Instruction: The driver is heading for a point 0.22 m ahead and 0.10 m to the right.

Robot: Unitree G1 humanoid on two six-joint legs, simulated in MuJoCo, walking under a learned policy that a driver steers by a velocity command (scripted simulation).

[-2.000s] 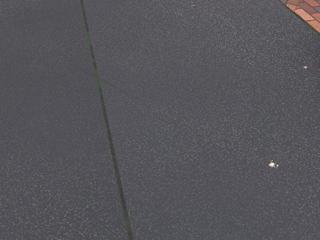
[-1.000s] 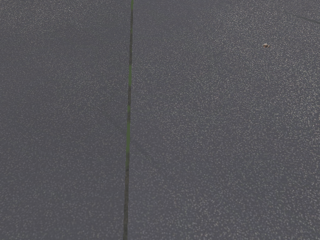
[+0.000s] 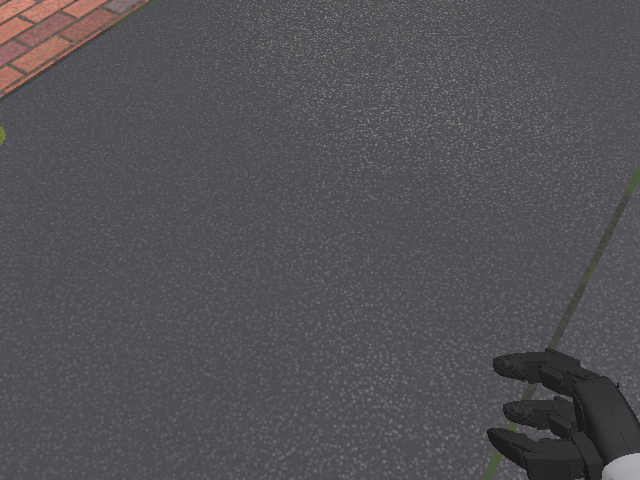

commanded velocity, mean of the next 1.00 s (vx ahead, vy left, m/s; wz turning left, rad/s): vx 0.24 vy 0.00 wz -0.06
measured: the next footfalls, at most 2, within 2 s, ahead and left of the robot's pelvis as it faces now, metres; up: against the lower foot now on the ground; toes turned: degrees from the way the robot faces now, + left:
left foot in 0.02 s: +0.22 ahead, +0.09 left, +0.00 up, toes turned +1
right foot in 0.40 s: +0.51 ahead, -0.13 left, +0.00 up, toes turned -2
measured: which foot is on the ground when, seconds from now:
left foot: up 0.00-0.00, down 0.02-0.42, up 0.44-0.70, down 0.72-1.00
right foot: down 0.00-0.00, up 0.02-0.38, down 0.40-1.00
